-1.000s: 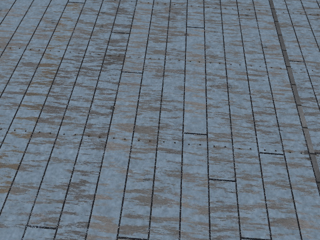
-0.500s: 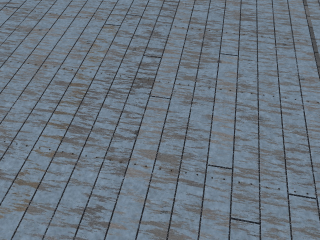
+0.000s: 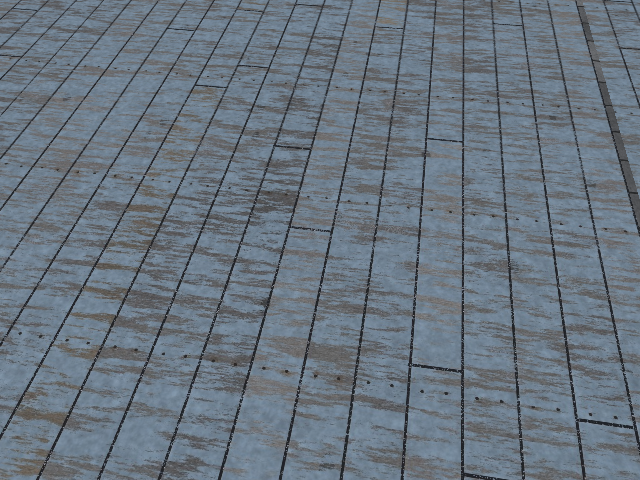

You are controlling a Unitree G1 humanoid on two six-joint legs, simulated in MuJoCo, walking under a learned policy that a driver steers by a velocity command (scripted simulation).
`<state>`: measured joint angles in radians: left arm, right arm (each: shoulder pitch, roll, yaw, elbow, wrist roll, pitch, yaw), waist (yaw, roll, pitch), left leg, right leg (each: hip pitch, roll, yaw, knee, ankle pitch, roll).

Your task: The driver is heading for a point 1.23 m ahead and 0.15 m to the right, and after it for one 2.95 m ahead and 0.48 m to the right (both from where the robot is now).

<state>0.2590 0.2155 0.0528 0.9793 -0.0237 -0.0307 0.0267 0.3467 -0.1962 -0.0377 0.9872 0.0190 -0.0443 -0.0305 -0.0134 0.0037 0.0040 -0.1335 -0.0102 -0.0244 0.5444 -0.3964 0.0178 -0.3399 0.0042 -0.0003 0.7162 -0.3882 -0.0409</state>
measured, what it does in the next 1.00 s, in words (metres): walks ahead: left foot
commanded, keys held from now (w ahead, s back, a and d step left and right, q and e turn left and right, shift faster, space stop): w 1.00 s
